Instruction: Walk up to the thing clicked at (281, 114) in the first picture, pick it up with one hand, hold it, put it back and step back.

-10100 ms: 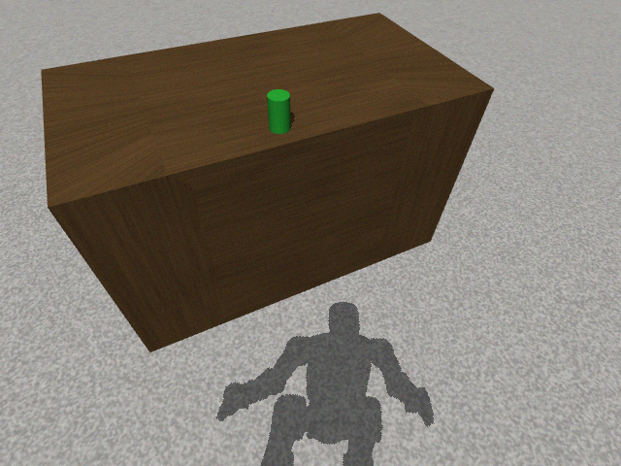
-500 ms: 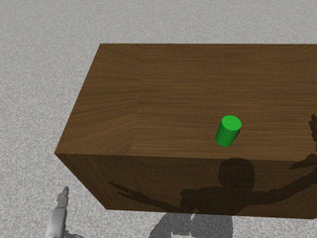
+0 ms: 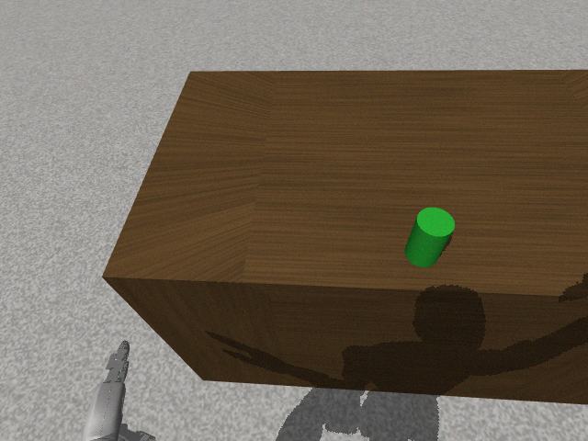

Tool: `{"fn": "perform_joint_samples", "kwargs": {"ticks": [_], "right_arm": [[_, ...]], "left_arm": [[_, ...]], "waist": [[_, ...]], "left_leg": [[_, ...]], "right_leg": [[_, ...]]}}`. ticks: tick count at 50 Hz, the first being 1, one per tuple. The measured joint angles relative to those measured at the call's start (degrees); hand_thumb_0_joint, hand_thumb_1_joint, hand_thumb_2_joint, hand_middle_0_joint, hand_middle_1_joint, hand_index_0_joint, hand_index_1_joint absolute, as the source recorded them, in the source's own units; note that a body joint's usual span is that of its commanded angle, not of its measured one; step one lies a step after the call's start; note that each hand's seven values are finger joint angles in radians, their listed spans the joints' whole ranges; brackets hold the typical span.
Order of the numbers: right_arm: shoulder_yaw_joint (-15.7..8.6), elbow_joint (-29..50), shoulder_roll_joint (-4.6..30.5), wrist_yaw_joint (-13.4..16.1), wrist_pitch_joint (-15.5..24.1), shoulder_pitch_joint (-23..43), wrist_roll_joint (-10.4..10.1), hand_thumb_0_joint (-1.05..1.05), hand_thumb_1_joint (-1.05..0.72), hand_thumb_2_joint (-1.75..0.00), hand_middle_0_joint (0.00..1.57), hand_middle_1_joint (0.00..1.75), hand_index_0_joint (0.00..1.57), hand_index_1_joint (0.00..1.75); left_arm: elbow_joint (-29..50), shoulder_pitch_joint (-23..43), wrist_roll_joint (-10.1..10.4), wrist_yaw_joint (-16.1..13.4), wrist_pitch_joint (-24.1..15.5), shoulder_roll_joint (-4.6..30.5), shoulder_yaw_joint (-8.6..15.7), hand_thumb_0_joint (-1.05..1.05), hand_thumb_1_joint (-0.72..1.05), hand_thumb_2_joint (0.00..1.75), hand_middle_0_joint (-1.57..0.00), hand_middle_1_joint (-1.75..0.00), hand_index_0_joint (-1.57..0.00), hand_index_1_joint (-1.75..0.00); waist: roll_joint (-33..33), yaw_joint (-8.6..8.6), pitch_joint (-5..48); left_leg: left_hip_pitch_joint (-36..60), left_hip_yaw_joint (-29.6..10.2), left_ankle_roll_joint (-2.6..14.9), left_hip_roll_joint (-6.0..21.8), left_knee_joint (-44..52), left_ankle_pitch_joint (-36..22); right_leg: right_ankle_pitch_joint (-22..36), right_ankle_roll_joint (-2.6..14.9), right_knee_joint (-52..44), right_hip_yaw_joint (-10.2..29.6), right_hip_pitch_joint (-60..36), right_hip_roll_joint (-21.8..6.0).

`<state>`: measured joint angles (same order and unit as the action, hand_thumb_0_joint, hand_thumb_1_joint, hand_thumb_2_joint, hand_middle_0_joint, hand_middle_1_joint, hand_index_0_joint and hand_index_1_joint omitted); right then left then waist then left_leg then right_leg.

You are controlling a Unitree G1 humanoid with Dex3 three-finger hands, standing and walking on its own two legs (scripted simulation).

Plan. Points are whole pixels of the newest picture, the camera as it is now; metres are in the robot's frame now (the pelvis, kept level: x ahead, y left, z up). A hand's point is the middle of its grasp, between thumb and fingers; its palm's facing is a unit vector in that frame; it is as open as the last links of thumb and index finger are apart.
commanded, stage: go down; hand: right
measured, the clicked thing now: (427, 238) +0.43 -0.17 -0.01
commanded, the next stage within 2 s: approach in 0.76 s
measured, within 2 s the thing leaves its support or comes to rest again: neither
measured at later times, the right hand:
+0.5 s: hand out of the picture +0.36 -0.37 +0.12, palm faces +0.13 +0.99 +0.01, open 17.7 cm
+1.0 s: hand out of the picture +0.36 -0.36 +0.12, palm faces +0.10 +0.99 +0.01, open 17.7 cm
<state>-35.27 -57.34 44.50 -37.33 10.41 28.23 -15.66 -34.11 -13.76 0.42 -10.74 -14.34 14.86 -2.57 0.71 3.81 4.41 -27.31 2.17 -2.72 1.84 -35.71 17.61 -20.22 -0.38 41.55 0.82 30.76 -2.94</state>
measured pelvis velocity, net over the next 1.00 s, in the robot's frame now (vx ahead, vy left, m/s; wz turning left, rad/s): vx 0.00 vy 0.00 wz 0.00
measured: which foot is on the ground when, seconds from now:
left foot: down 0.00-1.00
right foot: down 0.00-1.00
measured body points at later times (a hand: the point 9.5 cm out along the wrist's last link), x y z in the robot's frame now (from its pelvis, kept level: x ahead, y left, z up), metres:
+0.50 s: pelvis +0.00 +0.00 +0.00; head +0.05 -0.03 +0.44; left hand +0.15 +0.26 -0.06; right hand +0.34 -0.42 +0.12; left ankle +0.00 +0.16 -0.72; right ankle +0.00 -0.12 -0.72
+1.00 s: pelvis +0.00 +0.00 -0.01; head +0.05 -0.02 +0.44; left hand +0.16 +0.26 -0.06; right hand +0.35 -0.41 +0.12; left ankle +0.00 +0.16 -0.72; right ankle +0.00 -0.12 -0.72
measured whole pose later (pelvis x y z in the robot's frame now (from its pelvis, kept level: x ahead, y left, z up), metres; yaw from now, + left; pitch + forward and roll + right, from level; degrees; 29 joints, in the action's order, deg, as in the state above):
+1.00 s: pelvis +0.00 +0.00 -0.01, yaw +0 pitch +10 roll +3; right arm -34.8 -57.5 44.6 -37.9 9.8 28.9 -15.6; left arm -30.1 -15.7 0.2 -10.8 -14.4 15.0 -3.6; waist 0.1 4.0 5.2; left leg -29.8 2.3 -2.6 1.7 -38.7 19.0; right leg -21.5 -0.5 44.4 1.2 33.3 -3.1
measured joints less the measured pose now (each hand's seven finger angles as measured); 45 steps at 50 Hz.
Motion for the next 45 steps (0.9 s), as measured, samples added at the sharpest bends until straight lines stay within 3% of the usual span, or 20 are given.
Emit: {"fn": "perform_joint_samples", "kwargs": {"ticks": [8,45], "right_arm": [[-0.5,-1.0,1.0,0.0,0.0,1.6,0.8,-0.01,0.60,-0.06,0.03,0.06,0.04,0.06],[-0.6,0.7,0.5,-0.8,-0.7,0.3,0.3,-0.01,0.60,-0.06,0.03,0.06,0.03,0.06]], "left_arm": [[0.9,-0.2,-0.2,0.3,0.0,0.1,-0.3,-0.01,-0.53,0.05,-0.05,-0.05,-0.06,-0.04],[2.3,-1.4,-0.2,-0.2,-0.3,0.4,-0.6,-0.01,-0.52,0.05,-0.05,-0.05,-0.06,-0.04]], "waist": [[-0.1,0.45,0.1],[-0.5,0.11,0.7]], "left_leg": [[-1.4,-0.2,-0.02,-0.3,-0.9,0.1],[-2.3,0.2,0.13,-0.2,-2.8,1.3]], "right_leg": [[-0.4,0.00,1.3,-0.1,1.5,-0.3],[-1.3,-0.16,2.8,0.4,2.4,-0.2]]}}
